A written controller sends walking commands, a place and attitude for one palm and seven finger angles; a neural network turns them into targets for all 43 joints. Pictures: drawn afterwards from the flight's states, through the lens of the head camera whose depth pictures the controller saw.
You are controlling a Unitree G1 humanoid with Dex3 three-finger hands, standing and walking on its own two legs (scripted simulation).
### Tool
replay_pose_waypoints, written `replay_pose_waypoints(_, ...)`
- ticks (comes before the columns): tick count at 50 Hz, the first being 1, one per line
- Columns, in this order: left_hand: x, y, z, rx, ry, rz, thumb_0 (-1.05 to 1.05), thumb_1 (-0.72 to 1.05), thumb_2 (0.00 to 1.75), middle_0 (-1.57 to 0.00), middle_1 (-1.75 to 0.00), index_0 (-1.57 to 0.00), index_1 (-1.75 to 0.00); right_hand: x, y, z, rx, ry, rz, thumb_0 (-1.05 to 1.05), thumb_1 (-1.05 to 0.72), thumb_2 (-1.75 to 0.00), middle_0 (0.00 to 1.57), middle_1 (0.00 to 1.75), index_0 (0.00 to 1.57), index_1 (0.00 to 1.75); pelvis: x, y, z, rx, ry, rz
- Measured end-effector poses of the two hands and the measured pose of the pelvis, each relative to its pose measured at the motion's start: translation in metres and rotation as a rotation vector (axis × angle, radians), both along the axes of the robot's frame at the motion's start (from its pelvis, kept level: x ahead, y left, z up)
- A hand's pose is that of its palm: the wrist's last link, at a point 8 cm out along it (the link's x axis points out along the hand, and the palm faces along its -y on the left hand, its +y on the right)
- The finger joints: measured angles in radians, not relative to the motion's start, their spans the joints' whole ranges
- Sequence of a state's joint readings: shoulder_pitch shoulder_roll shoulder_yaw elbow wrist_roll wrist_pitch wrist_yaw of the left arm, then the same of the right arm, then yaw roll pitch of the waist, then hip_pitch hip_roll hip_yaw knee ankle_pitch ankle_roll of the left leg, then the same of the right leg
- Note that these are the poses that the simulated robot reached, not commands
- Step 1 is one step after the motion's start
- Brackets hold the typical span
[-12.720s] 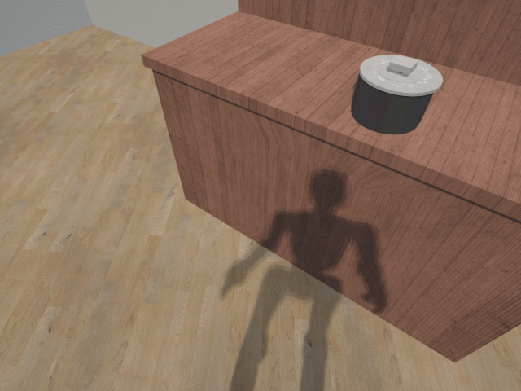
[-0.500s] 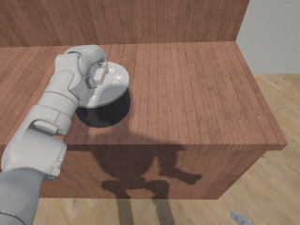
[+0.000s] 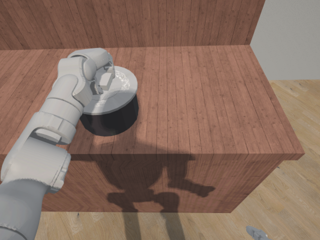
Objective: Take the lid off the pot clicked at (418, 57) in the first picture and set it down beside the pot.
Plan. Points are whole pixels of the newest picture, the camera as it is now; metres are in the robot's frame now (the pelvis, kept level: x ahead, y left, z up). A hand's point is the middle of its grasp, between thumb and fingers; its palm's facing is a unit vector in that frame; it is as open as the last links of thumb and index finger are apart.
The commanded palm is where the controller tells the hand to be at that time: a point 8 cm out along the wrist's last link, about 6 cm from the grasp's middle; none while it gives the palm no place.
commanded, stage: close the fingers and squeeze the knob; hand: left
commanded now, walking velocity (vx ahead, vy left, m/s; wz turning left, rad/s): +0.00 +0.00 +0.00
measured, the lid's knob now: (100, 81) +0.49 +0.15 +0.14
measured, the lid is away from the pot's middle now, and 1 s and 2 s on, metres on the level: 0.01 0.01 0.01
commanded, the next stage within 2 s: lift the lid straight up in 0.14 s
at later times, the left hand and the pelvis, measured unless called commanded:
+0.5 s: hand (96, 80) +0.47 +0.15 +0.16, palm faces -0.39 -0.05 -0.92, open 8.7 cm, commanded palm +0.46 +0.15 +0.24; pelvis +0.00 +0.00 +0.00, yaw +0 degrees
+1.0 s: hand (93, 66) +0.47 +0.15 +0.20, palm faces -0.30 -0.04 -0.95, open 8.7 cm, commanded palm +0.45 +0.15 +0.28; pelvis +0.00 +0.00 +0.00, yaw +0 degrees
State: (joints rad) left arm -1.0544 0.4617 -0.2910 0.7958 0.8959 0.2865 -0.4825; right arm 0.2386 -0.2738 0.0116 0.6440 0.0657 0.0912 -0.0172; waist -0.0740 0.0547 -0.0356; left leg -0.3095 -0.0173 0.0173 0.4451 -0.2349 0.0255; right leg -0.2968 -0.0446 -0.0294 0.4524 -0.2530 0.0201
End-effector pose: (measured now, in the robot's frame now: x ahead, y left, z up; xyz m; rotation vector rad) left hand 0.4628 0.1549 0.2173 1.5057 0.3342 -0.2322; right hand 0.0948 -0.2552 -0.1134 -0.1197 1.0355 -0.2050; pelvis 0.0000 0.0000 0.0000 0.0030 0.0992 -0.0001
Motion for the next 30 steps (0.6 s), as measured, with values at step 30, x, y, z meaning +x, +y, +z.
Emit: replay_pose_waypoints(30, 0.008, -0.002, 0.006, 0.007, 0.029, -0.019, 0.01, 0.12, 0.92, -0.68, -0.95, -0.57, -0.86, -0.017, 0.0, -0.002, -0.019, 0.007, -0.023, 0.01, -0.91, -0.9, 0.2, 0.3, 0.2, 0.3, 0.001, 0.002, 0.001, 0.001, -0.002, -0.003)
